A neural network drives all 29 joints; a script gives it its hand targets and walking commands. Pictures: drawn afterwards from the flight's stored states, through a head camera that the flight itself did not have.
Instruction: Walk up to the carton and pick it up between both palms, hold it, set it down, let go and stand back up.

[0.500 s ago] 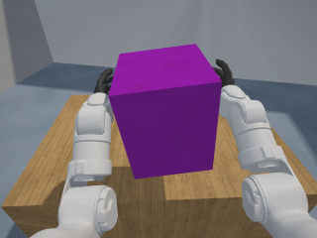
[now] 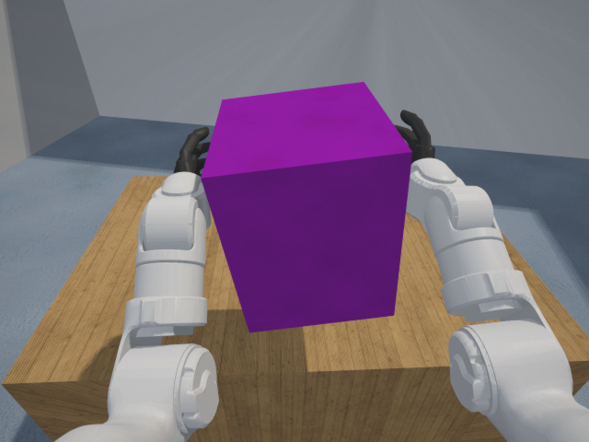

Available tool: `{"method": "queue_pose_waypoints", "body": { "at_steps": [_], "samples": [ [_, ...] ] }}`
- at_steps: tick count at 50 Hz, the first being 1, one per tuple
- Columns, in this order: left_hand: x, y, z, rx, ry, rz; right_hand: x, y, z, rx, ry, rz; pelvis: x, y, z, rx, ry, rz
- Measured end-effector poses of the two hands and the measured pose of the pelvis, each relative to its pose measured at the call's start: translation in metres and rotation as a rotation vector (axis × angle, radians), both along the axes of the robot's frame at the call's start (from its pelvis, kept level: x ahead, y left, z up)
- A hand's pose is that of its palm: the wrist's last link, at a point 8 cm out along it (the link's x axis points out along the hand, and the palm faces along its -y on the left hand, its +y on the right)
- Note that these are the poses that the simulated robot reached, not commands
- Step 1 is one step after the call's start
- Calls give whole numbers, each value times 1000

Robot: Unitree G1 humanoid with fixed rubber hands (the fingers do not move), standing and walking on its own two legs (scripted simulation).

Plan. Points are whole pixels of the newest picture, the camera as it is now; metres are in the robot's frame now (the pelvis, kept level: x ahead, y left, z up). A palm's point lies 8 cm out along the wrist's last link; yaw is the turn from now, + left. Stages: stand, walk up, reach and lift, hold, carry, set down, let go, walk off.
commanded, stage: hold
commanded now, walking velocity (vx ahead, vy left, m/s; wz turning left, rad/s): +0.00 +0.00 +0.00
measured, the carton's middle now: (307, 206) +0.39 -0.01 +0.20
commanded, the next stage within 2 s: set down in 1.54 s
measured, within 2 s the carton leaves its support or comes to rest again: neither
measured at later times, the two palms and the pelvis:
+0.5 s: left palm (190, 183) +0.37 +0.15 +0.24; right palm (416, 169) +0.38 -0.14 +0.26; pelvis +0.00 +0.00 +0.00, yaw +0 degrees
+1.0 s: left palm (190, 183) +0.37 +0.15 +0.24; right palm (416, 169) +0.38 -0.14 +0.26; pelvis +0.00 +0.00 +0.00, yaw +0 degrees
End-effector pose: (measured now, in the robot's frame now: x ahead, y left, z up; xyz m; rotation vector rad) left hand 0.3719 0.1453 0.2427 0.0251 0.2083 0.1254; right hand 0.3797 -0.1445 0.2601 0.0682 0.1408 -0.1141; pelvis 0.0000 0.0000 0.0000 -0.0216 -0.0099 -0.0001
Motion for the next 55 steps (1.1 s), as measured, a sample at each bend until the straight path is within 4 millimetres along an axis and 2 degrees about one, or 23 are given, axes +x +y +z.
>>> {"method": "queue_pose_waypoints", "body": {
  "at_steps": [55],
  "samples": [
    [1,0,1,1,-3,1,1,0,0,-2,5,0,1,0,0,0,1,0]
  ]
}}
